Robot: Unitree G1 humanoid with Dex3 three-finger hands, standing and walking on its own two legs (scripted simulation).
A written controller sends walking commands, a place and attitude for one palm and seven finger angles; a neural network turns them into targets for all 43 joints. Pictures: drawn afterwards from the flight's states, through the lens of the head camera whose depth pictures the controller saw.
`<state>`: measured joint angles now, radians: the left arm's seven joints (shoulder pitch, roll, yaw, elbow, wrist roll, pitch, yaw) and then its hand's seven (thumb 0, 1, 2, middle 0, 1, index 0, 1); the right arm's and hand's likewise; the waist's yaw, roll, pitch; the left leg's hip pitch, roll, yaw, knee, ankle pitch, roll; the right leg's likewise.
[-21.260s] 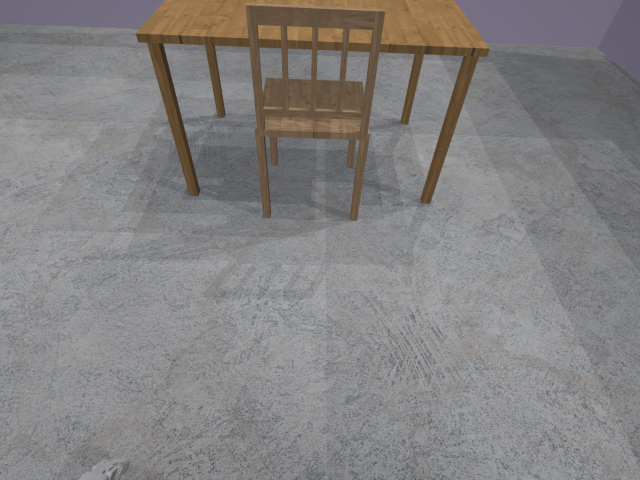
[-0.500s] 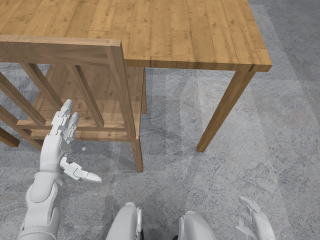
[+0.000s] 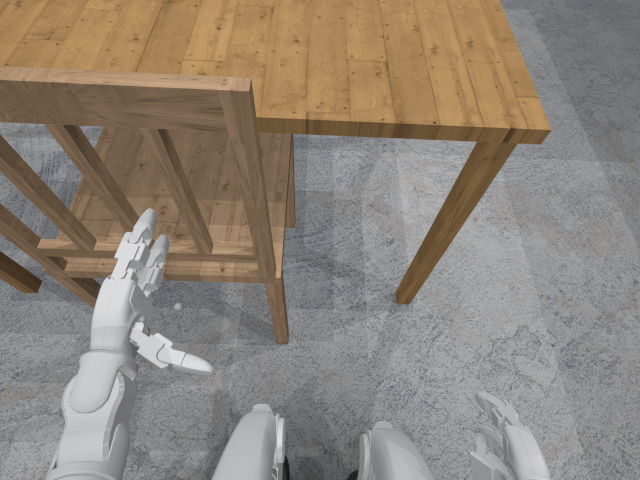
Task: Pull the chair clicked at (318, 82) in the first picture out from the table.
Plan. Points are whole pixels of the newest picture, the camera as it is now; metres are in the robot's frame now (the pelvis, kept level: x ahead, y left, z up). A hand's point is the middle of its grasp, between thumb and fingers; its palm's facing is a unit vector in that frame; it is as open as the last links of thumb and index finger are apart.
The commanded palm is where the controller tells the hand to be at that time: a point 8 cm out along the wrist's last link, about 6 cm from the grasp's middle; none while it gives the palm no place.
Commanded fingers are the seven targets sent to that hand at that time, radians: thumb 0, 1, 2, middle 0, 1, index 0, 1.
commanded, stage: push the fingers through the gap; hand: left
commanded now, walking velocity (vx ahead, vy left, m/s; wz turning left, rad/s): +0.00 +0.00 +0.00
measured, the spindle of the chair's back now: (113, 197) +0.46 +0.30 +0.02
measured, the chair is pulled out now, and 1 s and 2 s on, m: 0.00 0.00 0.00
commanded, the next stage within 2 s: hook a spindle and tug to test in 1.70 s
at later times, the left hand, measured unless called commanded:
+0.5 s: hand (180, 273) +0.35 +0.19 +0.03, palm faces +0.02 -1.00 -0.04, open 16.9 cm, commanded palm +0.33 +0.24 +0.03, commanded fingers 0.00 -0.50 0.30 -0.06 -0.08 -0.06 -0.08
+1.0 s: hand (180, 246) +0.39 +0.20 +0.02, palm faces +0.01 -1.00 -0.02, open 16.9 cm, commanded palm +0.38 +0.24 +0.03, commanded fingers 0.00 -0.50 0.30 -0.06 -0.08 -0.06 -0.08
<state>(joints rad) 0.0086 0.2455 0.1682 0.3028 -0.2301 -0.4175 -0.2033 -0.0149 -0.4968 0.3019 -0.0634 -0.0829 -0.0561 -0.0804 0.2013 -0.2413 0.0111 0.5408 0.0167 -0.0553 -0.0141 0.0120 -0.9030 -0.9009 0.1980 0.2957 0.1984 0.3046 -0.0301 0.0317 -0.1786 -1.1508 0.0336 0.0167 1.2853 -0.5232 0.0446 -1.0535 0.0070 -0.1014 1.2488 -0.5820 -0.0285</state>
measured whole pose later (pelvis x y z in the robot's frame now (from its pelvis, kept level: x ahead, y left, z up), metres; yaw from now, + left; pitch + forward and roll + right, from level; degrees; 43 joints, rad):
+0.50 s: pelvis +0.00 +0.00 +0.00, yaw +0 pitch +22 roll -3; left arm -0.14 0.26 0.19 0.40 -0.20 -0.42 -0.17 -0.02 -0.50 0.30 -0.07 -0.08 -0.06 -0.08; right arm 0.21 -0.24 0.02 0.57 0.01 -0.04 -0.02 0.01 -0.90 -0.90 0.20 0.30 0.20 0.30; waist -0.04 0.03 -0.18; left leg -1.15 0.03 0.02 1.28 -0.52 0.05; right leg -1.06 0.01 -0.10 1.24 -0.57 -0.03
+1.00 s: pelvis +0.00 +0.00 +0.00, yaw -1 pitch +24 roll -4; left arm -0.31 0.31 0.25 0.61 -0.21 -0.43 -0.22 -0.01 -0.50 0.30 -0.06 -0.08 -0.06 -0.08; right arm 0.24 -0.25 0.01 0.60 0.02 -0.02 -0.01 0.01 -0.90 -0.90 0.20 0.30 0.20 0.30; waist -0.06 0.03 -0.17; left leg -1.16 0.04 0.02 1.27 -0.52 0.05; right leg -1.07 0.01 -0.09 1.22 -0.57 -0.02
